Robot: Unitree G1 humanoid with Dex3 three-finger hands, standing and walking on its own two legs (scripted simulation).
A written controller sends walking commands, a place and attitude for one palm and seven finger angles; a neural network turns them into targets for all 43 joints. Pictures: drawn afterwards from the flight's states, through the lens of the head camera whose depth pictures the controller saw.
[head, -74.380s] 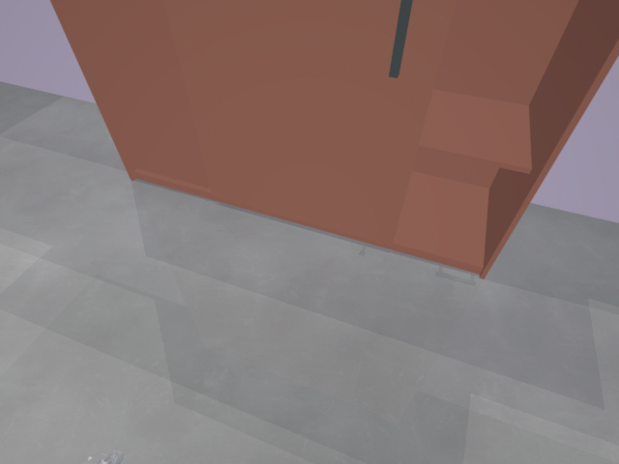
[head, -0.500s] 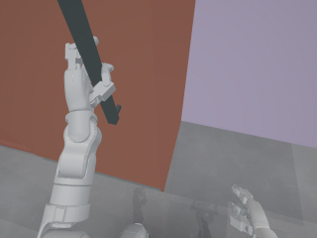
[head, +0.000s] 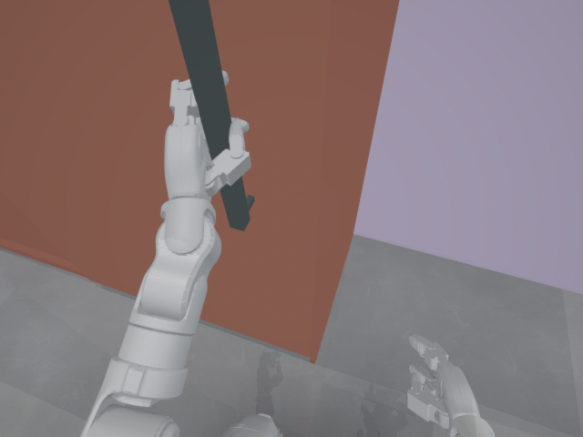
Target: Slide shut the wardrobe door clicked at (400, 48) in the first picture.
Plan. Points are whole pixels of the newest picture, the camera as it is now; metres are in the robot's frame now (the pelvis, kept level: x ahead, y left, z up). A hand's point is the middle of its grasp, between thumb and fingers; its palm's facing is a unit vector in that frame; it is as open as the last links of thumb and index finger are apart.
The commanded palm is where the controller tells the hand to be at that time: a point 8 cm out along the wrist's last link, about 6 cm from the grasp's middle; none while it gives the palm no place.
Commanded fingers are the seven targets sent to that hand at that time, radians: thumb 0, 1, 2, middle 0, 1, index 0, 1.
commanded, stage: step sideways, sliding the door along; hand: left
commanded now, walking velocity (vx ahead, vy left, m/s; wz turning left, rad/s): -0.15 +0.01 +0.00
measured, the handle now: (228, 131) +0.41 +0.18 +0.19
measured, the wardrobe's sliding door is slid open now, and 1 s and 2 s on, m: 0.00 0.00 0.00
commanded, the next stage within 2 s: none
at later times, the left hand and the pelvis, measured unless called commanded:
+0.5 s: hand (243, 154) +0.36 +0.14 +0.20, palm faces +0.30 -0.95 -0.03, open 7.4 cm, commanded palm +0.33 +0.08 +0.21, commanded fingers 0.00 0.90 0.90 -0.45 -1.40 -0.45 -1.40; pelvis +0.00 -0.02 +0.00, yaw -2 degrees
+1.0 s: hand (242, 155) +0.36 +0.14 +0.20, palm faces +0.28 -0.96 -0.02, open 7.3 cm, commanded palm +0.32 +0.05 +0.21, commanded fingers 0.00 0.90 0.90 -0.45 -1.40 -0.45 -1.40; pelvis +0.01 +0.00 +0.00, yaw +0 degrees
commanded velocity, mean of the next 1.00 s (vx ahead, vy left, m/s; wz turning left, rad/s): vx -0.22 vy -0.11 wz -0.03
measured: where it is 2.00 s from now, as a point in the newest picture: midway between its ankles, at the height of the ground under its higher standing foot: outside the picture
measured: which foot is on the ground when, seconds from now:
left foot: down 0.00-1.00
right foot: down 0.00-1.00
